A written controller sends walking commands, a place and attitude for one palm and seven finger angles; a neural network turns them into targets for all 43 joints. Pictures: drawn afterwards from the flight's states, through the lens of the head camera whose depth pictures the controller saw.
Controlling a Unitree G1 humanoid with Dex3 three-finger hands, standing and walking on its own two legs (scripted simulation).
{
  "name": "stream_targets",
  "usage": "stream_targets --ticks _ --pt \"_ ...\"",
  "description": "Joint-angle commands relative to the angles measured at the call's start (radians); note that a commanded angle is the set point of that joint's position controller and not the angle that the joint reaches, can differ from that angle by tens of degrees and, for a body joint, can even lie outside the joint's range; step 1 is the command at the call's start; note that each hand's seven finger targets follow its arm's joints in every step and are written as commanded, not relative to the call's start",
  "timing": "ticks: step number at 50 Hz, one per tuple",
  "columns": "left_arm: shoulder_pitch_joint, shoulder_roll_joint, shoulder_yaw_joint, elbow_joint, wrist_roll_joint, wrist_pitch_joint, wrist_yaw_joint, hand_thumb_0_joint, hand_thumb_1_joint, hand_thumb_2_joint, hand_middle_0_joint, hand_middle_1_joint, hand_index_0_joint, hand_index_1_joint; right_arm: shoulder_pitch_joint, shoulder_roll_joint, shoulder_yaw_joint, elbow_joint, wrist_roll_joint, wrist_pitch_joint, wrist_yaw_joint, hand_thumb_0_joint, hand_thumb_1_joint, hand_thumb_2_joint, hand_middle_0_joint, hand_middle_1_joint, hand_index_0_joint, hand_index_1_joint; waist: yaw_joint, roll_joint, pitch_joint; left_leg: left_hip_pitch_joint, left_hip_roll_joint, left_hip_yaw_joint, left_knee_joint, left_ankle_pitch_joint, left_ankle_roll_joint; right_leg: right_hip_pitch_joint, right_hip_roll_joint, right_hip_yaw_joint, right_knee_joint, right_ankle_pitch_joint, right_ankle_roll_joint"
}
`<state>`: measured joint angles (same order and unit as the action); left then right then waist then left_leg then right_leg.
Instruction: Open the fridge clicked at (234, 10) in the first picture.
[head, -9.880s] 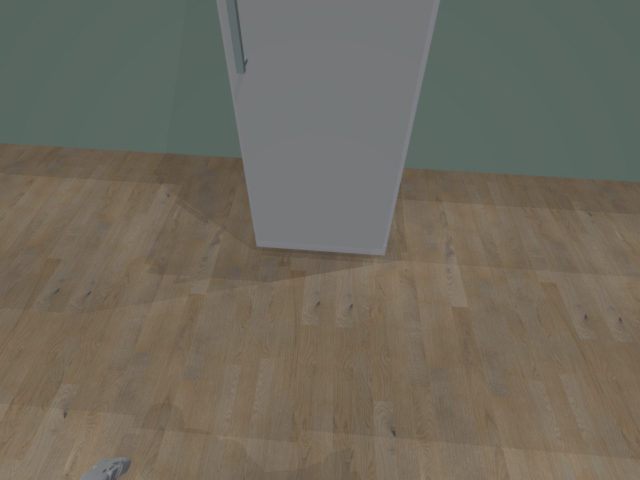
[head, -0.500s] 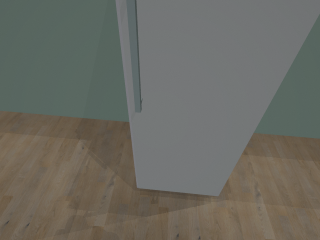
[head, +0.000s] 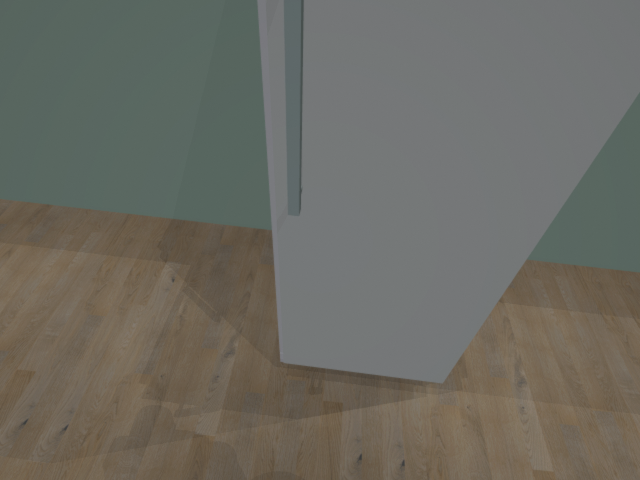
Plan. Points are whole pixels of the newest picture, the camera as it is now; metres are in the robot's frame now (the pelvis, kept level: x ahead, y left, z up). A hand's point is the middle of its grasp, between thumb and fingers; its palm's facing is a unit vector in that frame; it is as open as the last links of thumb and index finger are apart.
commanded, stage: look again from close up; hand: left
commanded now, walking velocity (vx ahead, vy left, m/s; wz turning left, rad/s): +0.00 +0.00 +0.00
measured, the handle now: (296, 94) +0.55 +0.08 +0.22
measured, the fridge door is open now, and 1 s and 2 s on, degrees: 0 0 0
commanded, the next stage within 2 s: none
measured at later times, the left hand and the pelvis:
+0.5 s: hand out of the picture -0.02 +0.16 -0.18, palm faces +0.03 -0.99 -0.17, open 7.3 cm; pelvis +0.01 +0.00 +0.00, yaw +0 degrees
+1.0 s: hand out of the picture -0.02 +0.14 -0.18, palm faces +0.04 -0.99 -0.15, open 7.3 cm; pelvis +0.01 -0.01 +0.00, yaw +0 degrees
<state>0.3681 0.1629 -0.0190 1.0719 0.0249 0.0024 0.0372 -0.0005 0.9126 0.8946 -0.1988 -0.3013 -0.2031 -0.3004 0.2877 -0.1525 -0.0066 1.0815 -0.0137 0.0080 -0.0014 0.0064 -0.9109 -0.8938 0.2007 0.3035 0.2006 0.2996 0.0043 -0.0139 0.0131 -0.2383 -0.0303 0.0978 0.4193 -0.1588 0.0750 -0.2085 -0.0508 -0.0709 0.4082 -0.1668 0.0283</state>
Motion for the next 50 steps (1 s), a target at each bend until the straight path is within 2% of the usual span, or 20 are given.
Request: stream_targets --ticks 1,5,6,14,17,22,25,29,30,37,42,44,50 --pt "0.084 0.079 0.022 -0.027 0.004 -0.013 0.01 0.0 0.9 0.9 -0.2 -0.3 -0.2 -0.3 0.041 -0.125 -0.025 -0.029 0.007 -0.02 -0.013 0.0 -0.9 -0.9 0.2 0.3 0.2 0.3 0.002 0.036 0.069 -0.078 0.156 -0.195 -0.184 -0.236 -0.042 0.002 -0.057 0.068 -0.05 -0.047 -0.035" --pt "0.091 0.06 0.023 -0.021 0.005 -0.014 0.011 0.0 0.9 0.9 -0.2 -0.3 -0.2 -0.3 0.048 -0.111 -0.027 -0.023 0.007 -0.016 -0.014 0.0 -0.9 -0.9 0.2 0.3 0.2 0.3 -0.002 0.017 0.09 -0.085 0.15 -0.191 -0.182 -0.251 -0.044 -0.018 -0.058 0.072 -0.055 -0.074 -0.035" --pt "0.094 0.06 0.026 -0.023 0.005 -0.015 0.012 0.0 0.9 0.9 -0.2 -0.3 -0.2 -0.3 0.055 -0.108 -0.028 -0.023 0.007 -0.018 -0.015 0.0 -0.9 -0.9 0.2 0.3 0.2 0.3 -0.002 0.009 0.074 -0.074 0.151 -0.191 -0.179 -0.229 -0.042 -0.009 -0.057 0.071 -0.051 -0.056 -0.037" --pt "0.103 0.041 0.029 -0.015 0.004 -0.016 0.013 0.0 0.9 0.9 -0.2 -0.3 -0.2 -0.3 0.061 -0.093 -0.029 -0.015 0.007 -0.02 -0.018 0.0 -0.9 -0.9 0.2 0.3 0.2 0.3 -0.001 0.033 0.067 -0.066 0.151 -0.187 -0.182 -0.221 -0.042 -0.002 -0.058 0.072 -0.048 -0.042 -0.037" --pt "0.101 0.041 0.029 -0.012 0.003 -0.018 0.014 0.0 0.9 0.9 -0.2 -0.3 -0.2 -0.3 0.067 -0.086 -0.028 -0.012 0.007 -0.022 -0.018 0.0 -0.9 -0.9 0.2 0.3 0.2 0.3 -0.002 0.019 0.053 -0.049 0.15 -0.178 -0.171 -0.175 -0.043 0.008 -0.062 0.071 -0.047 -0.015 -0.038" --pt "0.095 0.036 0.028 -0.009 0.002 -0.02 0.015 0.0 0.9 0.9 -0.2 -0.3 -0.2 -0.3 0.076 -0.077 -0.025 -0.004 0.008 -0.024 -0.02 0.0 -0.9 -0.9 0.2 0.3 0.2 0.3 -0.004 0.009 0.069 -0.04 0.146 -0.166 -0.16 -0.135 -0.045 0.004 -0.066 0.075 -0.056 -0.004 -0.039" --pt "0.093 0.033 0.029 -0.009 0.001 -0.018 0.015 0.0 0.9 0.9 -0.2 -0.3 -0.2 -0.3 0.081 -0.079 -0.024 0.001 0.007 -0.021 -0.02 0.0 -0.9 -0.9 0.2 0.3 0.2 0.3 -0.005 0.022 0.097 -0.056 0.148 -0.178 -0.181 -0.197 -0.048 -0.014 -0.059 0.076 -0.058 -0.044 -0.038" --pt "0.101 0.032 0.03 -0.007 0.002 -0.017 0.015 0.0 0.9 0.9 -0.2 -0.3 -0.2 -0.3 0.081 -0.077 -0.024 0.001 0.007 -0.02 -0.02 0.0 -0.9 -0.9 0.2 0.3 0.2 0.3 -0.001 0.026 0.097 -0.067 0.149 -0.179 -0.188 -0.214 -0.046 -0.006 -0.058 0.075 -0.057 -0.041 -0.038" --pt "0.099 0.032 0.031 -0.006 0.002 -0.017 0.015 0.0 0.9 0.9 -0.2 -0.3 -0.2 -0.3 0.082 -0.077 -0.024 0.0 0.006 -0.018 -0.02 0.0 -0.9 -0.9 0.2 0.3 0.2 0.3 -0.002 0.01 0.103 -0.069 0.147 -0.178 -0.187 -0.225 -0.048 -0.015 -0.056 0.077 -0.06 -0.061 -0.039" --pt "0.093 0.03 0.032 -0.009 0.0 -0.023 0.014 0.0 0.9 0.9 -0.2 -0.3 -0.2 -0.3 0.092 -0.064 -0.023 0.002 0.006 -0.021 -0.02 0.0 -0.9 -0.9 0.2 0.3 0.2 0.3 -0.007 0.0 0.073 -0.026 0.139 -0.158 -0.15 -0.148 -0.046 -0.022 -0.065 0.091 -0.075 -0.047 -0.045" --pt "0.095 0.03 0.032 -0.008 -0.001 -0.024 0.014 0.0 0.9 0.9 -0.2 -0.3 -0.2 -0.3 0.096 -0.055 -0.021 0.007 0.007 -0.02 -0.02 0.0 -0.9 -0.9 0.2 0.3 0.2 0.3 -0.006 -0.007 0.084 -0.04 0.135 -0.152 -0.143 -0.152 -0.048 -0.025 -0.067 0.097 -0.087 -0.071 -0.046" --pt "0.094 0.028 0.032 -0.007 -0.001 -0.023 0.013 0.0 0.9 0.9 -0.2 -0.3 -0.2 -0.3 0.098 -0.056 -0.019 0.01 0.006 -0.018 -0.02 0.0 -0.9 -0.9 0.2 0.3 0.2 0.3 -0.009 0.009 0.103 -0.045 0.135 -0.152 -0.147 -0.175 -0.05 -0.046 -0.064 0.1 -0.091 -0.1 -0.047" --pt "0.101 0.024 0.035 -0.006 0.0 -0.023 0.012 0.0 0.9 0.9 -0.2 -0.3 -0.2 -0.3 0.105 -0.051 -0.02 0.01 0.004 -0.017 -0.021 0.0 -0.9 -0.9 0.2 0.3 0.2 0.3 -0.005 0.012 0.101 -0.059 0.134 -0.155 -0.147 -0.2 -0.05 -0.045 -0.06 0.1 -0.092 -0.121 -0.048"
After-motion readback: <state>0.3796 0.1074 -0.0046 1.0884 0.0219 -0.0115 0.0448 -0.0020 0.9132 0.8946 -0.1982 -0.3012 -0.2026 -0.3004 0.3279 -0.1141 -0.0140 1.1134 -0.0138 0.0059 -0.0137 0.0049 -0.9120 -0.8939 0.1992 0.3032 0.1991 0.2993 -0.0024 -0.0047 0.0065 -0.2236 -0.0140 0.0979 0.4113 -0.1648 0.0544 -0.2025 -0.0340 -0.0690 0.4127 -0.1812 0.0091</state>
